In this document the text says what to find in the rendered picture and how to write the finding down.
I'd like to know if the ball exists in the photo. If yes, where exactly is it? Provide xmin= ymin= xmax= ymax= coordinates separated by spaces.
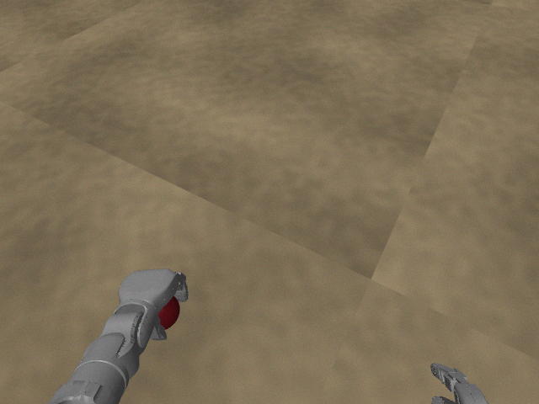
xmin=158 ymin=296 xmax=180 ymax=330

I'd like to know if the left robot hand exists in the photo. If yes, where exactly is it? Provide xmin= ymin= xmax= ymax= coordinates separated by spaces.
xmin=119 ymin=268 xmax=188 ymax=340

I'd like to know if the right robot hand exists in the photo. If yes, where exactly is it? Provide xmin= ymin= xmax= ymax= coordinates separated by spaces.
xmin=430 ymin=363 xmax=488 ymax=404

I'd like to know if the left robot arm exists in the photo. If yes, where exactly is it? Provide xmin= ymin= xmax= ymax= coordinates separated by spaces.
xmin=48 ymin=299 xmax=157 ymax=404

